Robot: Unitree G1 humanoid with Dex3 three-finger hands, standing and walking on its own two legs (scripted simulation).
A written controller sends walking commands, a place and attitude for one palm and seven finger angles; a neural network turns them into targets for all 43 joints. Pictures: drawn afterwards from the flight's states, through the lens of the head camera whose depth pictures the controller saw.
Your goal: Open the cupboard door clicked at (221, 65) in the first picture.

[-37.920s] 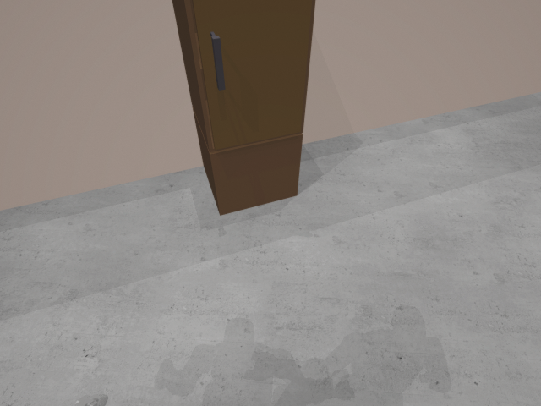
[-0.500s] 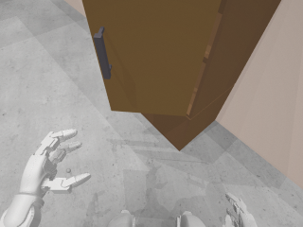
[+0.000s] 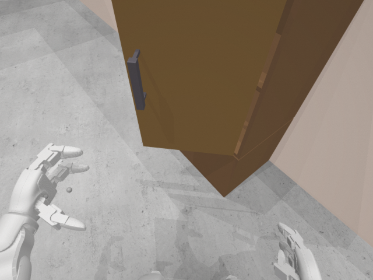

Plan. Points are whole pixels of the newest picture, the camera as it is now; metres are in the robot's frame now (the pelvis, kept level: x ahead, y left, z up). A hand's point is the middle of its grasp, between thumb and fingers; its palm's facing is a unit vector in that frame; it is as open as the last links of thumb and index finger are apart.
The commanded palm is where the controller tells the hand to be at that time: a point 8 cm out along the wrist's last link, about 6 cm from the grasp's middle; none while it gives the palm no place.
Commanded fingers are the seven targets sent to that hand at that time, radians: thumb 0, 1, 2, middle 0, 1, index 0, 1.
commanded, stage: raise the hand with hooked fingers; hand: left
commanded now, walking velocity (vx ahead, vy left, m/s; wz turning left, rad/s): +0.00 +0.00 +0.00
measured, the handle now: (139, 81) +0.60 +0.18 +0.06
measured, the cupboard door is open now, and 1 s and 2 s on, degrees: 45 45 45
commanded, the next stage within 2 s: move the hooked fingers beside the handle in 0.72 s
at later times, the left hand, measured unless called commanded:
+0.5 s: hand (69, 171) +0.29 +0.25 +0.08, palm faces -0.03 -1.00 -0.04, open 14.0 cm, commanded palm +0.26 +0.30 +0.09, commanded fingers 0.00 -0.50 0.30 -0.30 -1.20 -0.30 -1.20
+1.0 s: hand (70, 167) +0.30 +0.26 +0.09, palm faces -0.02 -1.00 -0.03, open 14.0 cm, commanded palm +0.29 +0.30 +0.08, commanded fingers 0.00 -0.50 0.30 -0.30 -1.20 -0.30 -1.20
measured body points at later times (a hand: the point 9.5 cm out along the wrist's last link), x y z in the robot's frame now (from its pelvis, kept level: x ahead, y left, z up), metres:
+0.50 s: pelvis +0.00 -0.01 +0.01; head +0.04 -0.01 +0.46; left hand +0.29 +0.31 +0.09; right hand +0.14 -0.27 -0.07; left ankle +0.00 +0.10 -0.69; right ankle +0.02 -0.12 -0.69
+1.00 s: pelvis -0.01 -0.01 +0.01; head +0.04 -0.01 +0.46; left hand +0.29 +0.31 +0.09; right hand +0.14 -0.26 -0.07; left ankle +0.00 +0.10 -0.69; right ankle +0.02 -0.12 -0.69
